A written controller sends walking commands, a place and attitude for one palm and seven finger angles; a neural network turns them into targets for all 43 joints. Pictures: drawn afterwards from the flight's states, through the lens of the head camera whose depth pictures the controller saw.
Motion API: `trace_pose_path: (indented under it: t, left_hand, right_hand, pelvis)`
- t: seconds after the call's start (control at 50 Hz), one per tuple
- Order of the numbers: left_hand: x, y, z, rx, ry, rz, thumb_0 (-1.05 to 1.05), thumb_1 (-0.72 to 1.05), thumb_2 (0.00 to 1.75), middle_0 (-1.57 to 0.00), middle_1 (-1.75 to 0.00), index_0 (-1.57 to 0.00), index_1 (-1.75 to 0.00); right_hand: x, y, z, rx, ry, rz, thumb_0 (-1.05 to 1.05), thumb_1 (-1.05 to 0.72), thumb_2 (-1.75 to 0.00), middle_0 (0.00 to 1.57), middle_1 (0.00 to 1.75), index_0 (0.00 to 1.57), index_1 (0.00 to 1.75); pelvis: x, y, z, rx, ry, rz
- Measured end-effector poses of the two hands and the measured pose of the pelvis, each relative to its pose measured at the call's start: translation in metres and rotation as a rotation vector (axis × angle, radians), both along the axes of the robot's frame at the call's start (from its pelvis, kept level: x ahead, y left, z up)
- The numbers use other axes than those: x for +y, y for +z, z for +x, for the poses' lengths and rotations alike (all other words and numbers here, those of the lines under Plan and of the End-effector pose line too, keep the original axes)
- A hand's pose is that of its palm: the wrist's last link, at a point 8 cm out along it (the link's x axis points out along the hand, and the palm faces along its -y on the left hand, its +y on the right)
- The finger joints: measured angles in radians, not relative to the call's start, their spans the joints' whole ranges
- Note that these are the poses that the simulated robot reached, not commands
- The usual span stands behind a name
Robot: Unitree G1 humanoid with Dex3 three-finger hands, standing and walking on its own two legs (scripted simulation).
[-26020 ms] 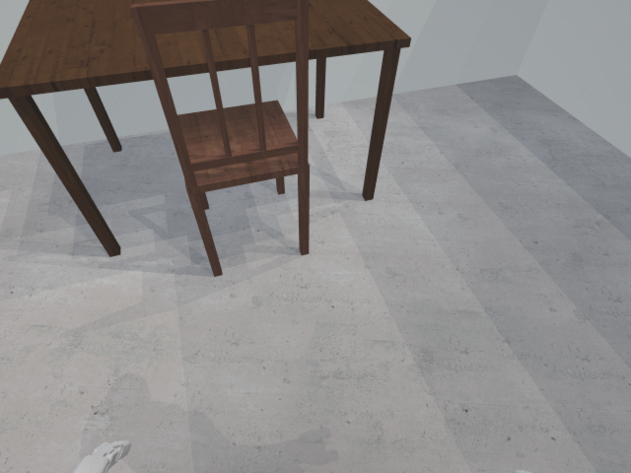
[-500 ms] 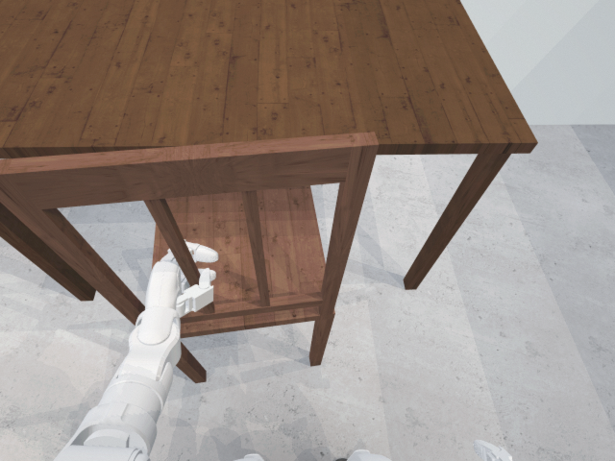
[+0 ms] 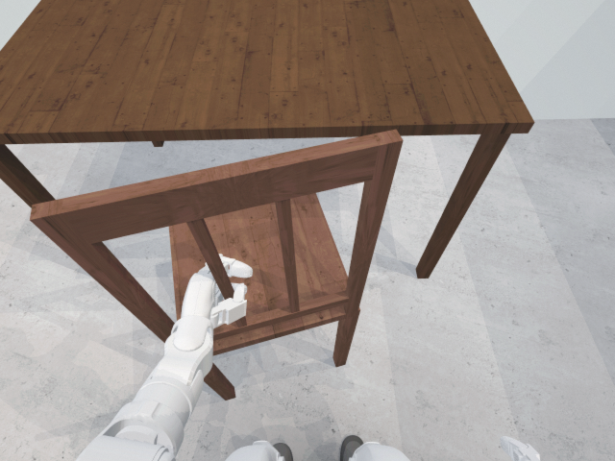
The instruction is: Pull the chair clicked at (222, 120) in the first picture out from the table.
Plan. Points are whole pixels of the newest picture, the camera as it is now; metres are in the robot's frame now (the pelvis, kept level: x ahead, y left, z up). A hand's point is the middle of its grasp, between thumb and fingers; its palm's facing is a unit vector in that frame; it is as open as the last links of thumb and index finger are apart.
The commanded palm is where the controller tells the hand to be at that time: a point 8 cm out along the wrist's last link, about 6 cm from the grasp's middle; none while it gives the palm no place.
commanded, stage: step backward, pulling the chair out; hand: left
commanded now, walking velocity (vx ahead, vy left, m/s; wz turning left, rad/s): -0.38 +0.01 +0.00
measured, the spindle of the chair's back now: (223, 282) +0.37 +0.13 -0.04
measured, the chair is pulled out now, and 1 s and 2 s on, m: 0.13 0.31 0.55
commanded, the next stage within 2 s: stop walking, hand still on the chair in 1.84 s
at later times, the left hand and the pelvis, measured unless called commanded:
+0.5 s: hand (233, 352) +0.27 +0.11 -0.06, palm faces -0.01 -0.98 -0.20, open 5.0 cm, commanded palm +0.24 +0.16 -0.06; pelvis -0.09 -0.02 -0.01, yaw -4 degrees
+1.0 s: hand (225, 434) +0.17 +0.11 -0.06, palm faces -0.06 -0.98 -0.19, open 4.9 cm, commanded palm +0.15 +0.17 -0.06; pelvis -0.18 +0.00 -0.01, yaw -3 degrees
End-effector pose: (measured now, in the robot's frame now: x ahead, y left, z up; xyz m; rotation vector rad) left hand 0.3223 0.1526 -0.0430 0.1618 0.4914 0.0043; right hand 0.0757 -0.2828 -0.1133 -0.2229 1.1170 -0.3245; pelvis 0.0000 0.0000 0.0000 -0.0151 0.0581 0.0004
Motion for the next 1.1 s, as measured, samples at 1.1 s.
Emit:
trace_pose_path:
  t: [1.1]
  left_hand:
    - [0.014, -0.003, -0.196, -0.064, -0.053, 0.023, -0.01, 0.74, 0.82, -0.29, -1.27, -0.5, -1.45]
  right_hand:
    - [0.046, -0.014, -0.172, -0.064, 0.068, 0.035, 0.01, -0.91, -0.9, 0.21, 0.3, 0.21, 0.3]
  pelvis:
    - [0.013, -0.014, -0.196, -0.038, -0.024, 0.012]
